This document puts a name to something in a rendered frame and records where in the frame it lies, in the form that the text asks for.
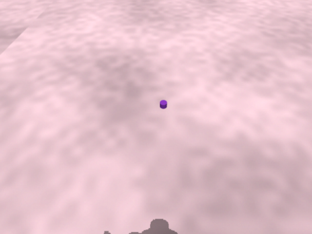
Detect tin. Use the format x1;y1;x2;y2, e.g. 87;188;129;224
160;100;167;109

